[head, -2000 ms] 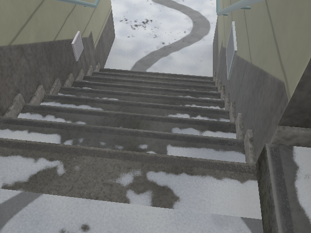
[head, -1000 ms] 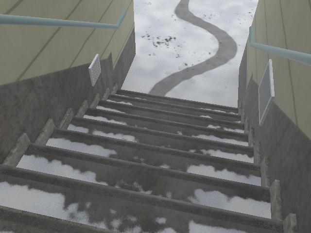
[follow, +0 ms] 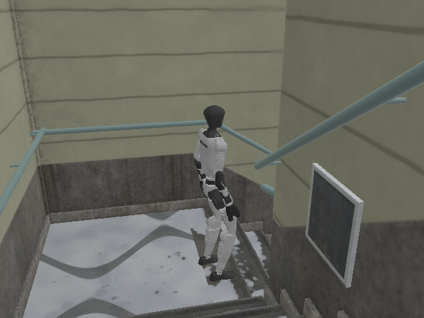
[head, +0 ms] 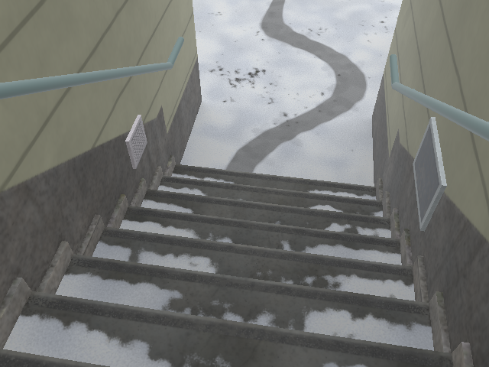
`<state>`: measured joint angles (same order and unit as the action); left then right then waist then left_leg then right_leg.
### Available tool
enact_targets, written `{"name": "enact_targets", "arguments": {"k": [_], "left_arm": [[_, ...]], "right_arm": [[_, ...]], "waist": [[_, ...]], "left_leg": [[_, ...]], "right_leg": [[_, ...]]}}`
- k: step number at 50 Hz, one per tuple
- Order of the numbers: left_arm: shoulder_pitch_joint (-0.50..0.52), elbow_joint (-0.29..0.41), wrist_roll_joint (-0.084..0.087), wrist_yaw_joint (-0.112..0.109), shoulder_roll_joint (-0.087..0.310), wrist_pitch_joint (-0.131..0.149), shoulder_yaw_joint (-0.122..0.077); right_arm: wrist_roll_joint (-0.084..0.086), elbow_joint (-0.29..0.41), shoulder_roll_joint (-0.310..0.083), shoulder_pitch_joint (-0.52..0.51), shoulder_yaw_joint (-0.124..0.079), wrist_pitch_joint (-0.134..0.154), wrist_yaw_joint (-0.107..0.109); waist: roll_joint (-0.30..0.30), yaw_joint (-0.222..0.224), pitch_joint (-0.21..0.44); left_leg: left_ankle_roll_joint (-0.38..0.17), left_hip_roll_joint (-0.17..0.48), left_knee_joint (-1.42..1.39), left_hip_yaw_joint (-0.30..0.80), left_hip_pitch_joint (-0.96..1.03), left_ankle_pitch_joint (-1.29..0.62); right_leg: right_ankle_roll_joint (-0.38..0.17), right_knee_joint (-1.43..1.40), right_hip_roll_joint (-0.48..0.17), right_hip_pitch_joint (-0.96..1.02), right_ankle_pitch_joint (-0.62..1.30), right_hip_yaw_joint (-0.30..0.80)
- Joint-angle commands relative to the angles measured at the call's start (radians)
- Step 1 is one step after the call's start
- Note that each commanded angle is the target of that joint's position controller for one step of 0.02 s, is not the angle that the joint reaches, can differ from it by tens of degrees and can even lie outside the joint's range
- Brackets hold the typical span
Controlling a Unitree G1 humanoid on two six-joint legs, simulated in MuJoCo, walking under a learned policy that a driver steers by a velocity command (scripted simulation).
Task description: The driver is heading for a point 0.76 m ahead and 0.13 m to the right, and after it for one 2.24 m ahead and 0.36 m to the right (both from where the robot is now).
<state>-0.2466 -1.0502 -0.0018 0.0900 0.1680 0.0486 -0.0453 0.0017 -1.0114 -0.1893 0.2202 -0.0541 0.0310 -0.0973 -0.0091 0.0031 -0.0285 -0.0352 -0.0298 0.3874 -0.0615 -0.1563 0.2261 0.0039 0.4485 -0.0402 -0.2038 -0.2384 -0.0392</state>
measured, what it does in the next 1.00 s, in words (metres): walks ahead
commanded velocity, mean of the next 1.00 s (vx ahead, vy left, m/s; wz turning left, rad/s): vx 0.13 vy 0.00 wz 0.00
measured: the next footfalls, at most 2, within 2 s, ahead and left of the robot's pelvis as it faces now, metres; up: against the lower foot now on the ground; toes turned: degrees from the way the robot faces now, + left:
left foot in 1.32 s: +0.40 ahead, +0.11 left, -0.17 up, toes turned +4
right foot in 1.78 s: +0.35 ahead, -0.15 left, -0.17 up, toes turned -17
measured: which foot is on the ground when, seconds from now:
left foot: down 0.00-0.88, up 0.90-1.00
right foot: down 0.00-1.00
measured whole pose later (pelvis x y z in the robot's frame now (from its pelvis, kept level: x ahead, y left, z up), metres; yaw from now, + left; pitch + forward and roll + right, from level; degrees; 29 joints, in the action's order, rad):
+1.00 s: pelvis +0.10 -0.03 -0.01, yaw +0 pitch -1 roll -1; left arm -0.50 -1.14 -0.09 0.01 0.11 0.15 -0.06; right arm -0.06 -1.03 -0.15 0.31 -0.09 0.09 -0.02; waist 0.02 0.04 0.00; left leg -0.15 -0.02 1.20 0.07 -0.48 0.40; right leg -0.07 0.46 0.05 -0.06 -0.39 -0.09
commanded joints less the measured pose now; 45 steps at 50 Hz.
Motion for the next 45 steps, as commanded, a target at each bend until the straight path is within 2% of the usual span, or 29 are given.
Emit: {"name": "enact_targets", "arguments": {"k": [1,14,28,29,30,31,32,33,34,35,36,38,39,40,41,42,43,44,45], "left_arm": [[-0.045,0.017,0.000,0.004,0.083,0.005,-0.016],[-0.043,-0.015,-0.005,0.004,0.073,-0.010,-0.026],[-0.088,-0.061,-0.006,0.005,0.052,-0.021,-0.018],[-0.109,-0.071,-0.006,0.003,0.052,-0.023,-0.018],[-0.115,-0.071,-0.015,-0.002,0.074,-0.021,-0.026],[-0.118,-0.064,-0.029,-0.012,0.111,-0.017,-0.043],[-0.119,-0.055,-0.041,-0.022,0.119,-0.009,-0.051],[-0.117,-0.047,-0.050,-0.033,0.104,-0.001,-0.054],[-0.117,-0.039,-0.060,-0.047,0.077,0.009,-0.052],[-0.103,-0.027,-0.058,-0.061,0.048,0.017,-0.048],[-0.084,-0.015,-0.045,-0.070,0.023,0.024,-0.041],[-0.053,0.007,-0.038,-0.081,-0.007,0.026,-0.035],[-0.067,0.018,-0.053,-0.093,-0.024,0.033,-0.035],[-0.083,0.020,-0.065,-0.104,-0.023,0.044,-0.036],[-0.111,0.017,-0.076,-0.114,-0.025,0.056,-0.034],[-0.171,0.003,-0.071,-0.116,-0.022,0.068,-0.037],[-0.270,-0.030,-0.071,-0.114,-0.018,0.082,-0.041],[-0.422,-0.080,-0.084,-0.113,-0.001,0.095,-0.050],[-0.598,-0.124,-0.093,-0.116,0.077,0.102,-0.063]], "right_arm": [[-0.001,0.010,-0.068,0.062,-0.013,0.000,0.007],[-0.009,-0.055,-0.043,0.117,-0.005,-0.015,0.011],[-0.016,-0.105,-0.017,0.162,0.003,-0.030,0.009],[-0.017,-0.112,-0.016,0.179,0.002,-0.032,0.010],[-0.026,-0.108,-0.034,0.172,-0.008,-0.029,0.017],[-0.041,-0.101,-0.065,0.172,-0.023,-0.025,0.028],[-0.055,-0.091,-0.066,0.169,-0.028,-0.018,0.038],[-0.067,-0.085,-0.057,0.187,-0.029,-0.010,0.046],[-0.079,-0.078,-0.039,0.195,-0.030,0.001,0.060],[-0.078,-0.068,-0.018,0.195,-0.027,0.014,0.072],[-0.070,-0.066,-0.001,0.199,-0.025,0.020,0.079],[-0.063,-0.068,-0.031,0.250,-0.032,0.027,0.086],[-0.059,-0.068,-0.060,0.261,-0.040,0.029,0.095],[-0.057,-0.062,-0.062,0.258,-0.037,0.029,0.104],[-0.056,-0.037,-0.052,0.202,-0.032,0.033,0.116],[-0.062,-0.017,-0.062,0.141,-0.032,0.035,0.120],[-0.072,-0.008,-0.078,0.102,-0.037,0.035,0.113],[-0.082,0.002,-0.083,0.058,-0.042,0.043,0.100],[-0.094,0.046,-0.001,0.005,-0.033,0.065,0.085]], "waist": [[-0.014,-0.004,0.015],[-0.001,0.000,-0.017],[0.008,-0.006,-0.044],[0.008,-0.006,-0.048],[0.006,-0.003,-0.054],[0.009,-0.004,-0.083],[0.014,-0.003,-0.119],[0.015,-0.012,-0.158],[0.018,-0.017,-0.154],[0.024,-0.023,-0.136],[0.026,-0.034,-0.117],[0.089,-0.058,-0.100],[0.112,-0.049,-0.109],[0.094,-0.038,-0.128],[0.073,-0.011,-0.117],[0.061,0.033,-0.116],[0.039,0.081,-0.095],[-0.028,0.139,-0.067],[-0.264,0.186,-0.005]], "left_leg": [[-0.016,0.033,-0.056,0.027,0.001,-0.210],[-0.003,0.039,-0.081,0.023,-0.014,-0.179],[-0.001,0.044,-0.103,0.021,0.004,-0.157],[-0.004,0.045,-0.116,0.023,0.006,-0.075],[-0.021,0.042,-0.116,0.023,-0.003,0.056],[-0.047,0.050,-0.113,0.035,-0.034,0.226],[-0.076,0.071,-0.119,0.068,-0.068,0.349],[-0.100,0.093,-0.123,0.094,-0.083,0.409],[-0.128,0.118,-0.122,0.125,-0.063,0.401],[-0.148,0.139,-0.130,0.147,-0.031,0.349],[-0.172,0.165,-0.143,0.172,0.022,0.299],[-0.223,0.232,-0.196,0.255,0.105,0.237],[-0.267,0.305,-0.209,0.319,0.100,0.235],[-0.281,0.336,-0.205,0.338,0.063,0.233],[-0.273,0.322,-0.183,0.312,0.004,0.221],[-0.264,0.288,-0.135,0.258,-0.073,0.161],[-0.262,0.242,-0.026,0.208,-0.152,0.077],[-0.230,0.168,0.194,0.136,-0.284,0.015],[-0.120,-0.017,0.629,0.008,-0.569,0.162]], "right_leg": [[-0.036,-0.060,-0.008,0.037,0.227,0.012],[-0.039,-0.089,0.009,0.083,0.213,0.011],[-0.037,-0.127,0.021,0.071,0.175,0.015],[-0.041,-0.142,0.020,0.071,0.089,0.018],[-0.057,-0.148,0.020,0.062,-0.045,0.022],[-0.081,-0.148,0.014,0.033,-0.237,0.036],[-0.109,-0.151,-0.004,-0.006,-0.367,0.067],[-0.134,-0.148,-0.023,-0.046,-0.428,0.095],[-0.163,-0.140,-0.040,-0.058,-0.424,0.120],[-0.179,-0.126,-0.047,-0.056,-0.368,0.129],[-0.173,-0.100,-0.035,-0.072,-0.305,0.111],[-0.139,0.030,0.019,-0.130,-0.192,0.036],[-0.112,0.123,0.039,-0.143,-0.169,-0.022],[-0.106,0.150,0.035,-0.137,-0.200,-0.027],[-0.110,0.131,0.034,-0.060,-0.222,-0.027],[-0.117,0.073,0.043,0.050,-0.185,-0.047],[-0.121,0.032,0.049,0.183,-0.095,-0.052],[-0.151,0.019,0.012,0.325,-0.017,0.023],[-0.316,-0.086,-0.183,0.524,0.162,0.423]]}}
Keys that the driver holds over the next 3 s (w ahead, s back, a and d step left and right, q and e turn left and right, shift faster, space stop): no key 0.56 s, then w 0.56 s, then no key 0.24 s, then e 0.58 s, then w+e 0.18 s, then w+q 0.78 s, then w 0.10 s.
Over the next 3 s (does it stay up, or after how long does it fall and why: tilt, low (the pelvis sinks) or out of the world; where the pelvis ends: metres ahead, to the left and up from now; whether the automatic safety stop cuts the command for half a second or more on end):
stays up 0.67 -0.05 -0.38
